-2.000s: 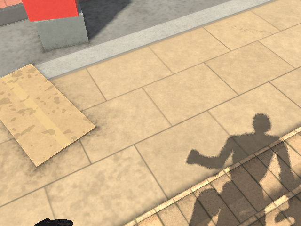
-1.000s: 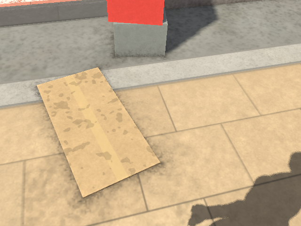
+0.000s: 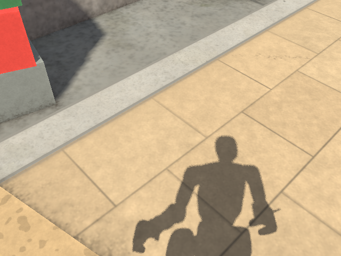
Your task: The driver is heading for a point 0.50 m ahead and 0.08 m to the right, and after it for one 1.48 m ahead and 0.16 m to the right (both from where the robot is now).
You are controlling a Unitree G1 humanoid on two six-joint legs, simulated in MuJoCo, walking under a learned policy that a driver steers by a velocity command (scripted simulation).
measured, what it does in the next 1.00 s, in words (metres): walks ahead, turning right: right foot, then left foot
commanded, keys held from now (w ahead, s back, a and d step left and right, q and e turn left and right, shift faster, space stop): w+e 0.58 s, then w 0.42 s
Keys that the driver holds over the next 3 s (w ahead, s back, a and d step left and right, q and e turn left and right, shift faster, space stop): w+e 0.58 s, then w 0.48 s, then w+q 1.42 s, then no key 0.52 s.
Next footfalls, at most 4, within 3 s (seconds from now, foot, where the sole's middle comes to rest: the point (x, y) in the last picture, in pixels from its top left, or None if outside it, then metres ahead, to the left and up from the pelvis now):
0.38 right None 0.28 -0.12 -0.78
0.86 left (192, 240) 0.63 -0.07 -0.78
1.36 right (258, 210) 0.78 -0.36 -0.78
1.88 left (218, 155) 1.09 -0.21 -0.78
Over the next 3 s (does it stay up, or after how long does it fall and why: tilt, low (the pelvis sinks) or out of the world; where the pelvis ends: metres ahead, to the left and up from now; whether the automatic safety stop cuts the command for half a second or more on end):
stays up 1.41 -0.21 0.00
